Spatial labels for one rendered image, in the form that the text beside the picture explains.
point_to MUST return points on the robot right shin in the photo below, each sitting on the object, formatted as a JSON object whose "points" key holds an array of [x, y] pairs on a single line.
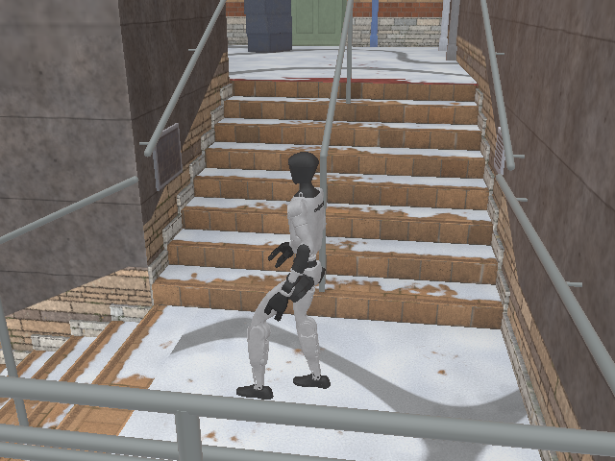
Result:
{"points": [[311, 351]]}

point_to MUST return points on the left robot upper arm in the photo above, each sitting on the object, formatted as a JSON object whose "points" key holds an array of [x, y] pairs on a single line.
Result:
{"points": [[297, 212]]}

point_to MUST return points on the right robot upper arm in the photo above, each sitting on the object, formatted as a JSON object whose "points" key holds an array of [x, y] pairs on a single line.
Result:
{"points": [[324, 219]]}

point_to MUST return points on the robot left hand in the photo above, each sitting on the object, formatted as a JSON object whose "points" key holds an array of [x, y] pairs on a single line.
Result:
{"points": [[279, 303]]}

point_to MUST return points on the robot right hand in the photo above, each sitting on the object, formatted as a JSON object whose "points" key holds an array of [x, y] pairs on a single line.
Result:
{"points": [[287, 253]]}

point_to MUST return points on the robot left forearm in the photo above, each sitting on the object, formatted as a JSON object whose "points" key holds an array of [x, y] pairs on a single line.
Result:
{"points": [[297, 269]]}

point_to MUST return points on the left robot foot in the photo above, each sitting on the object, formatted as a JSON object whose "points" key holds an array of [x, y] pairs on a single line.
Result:
{"points": [[249, 392]]}

